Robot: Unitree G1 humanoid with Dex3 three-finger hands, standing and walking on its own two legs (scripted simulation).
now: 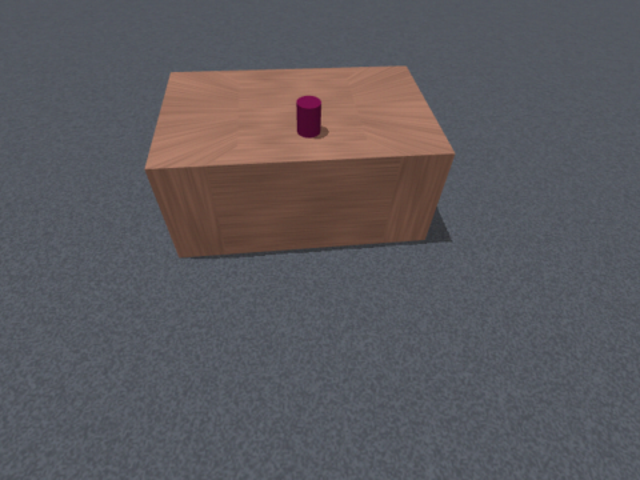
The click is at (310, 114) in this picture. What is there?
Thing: squat round
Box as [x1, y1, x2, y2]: [297, 96, 320, 137]
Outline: 303,96 297,100 297,132 302,136 312,137 319,133 320,100 313,96
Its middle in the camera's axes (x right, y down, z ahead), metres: -0.04 -0.43 +1.36
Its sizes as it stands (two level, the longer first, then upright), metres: 0.084 0.084 0.113
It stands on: a support 0.45 m high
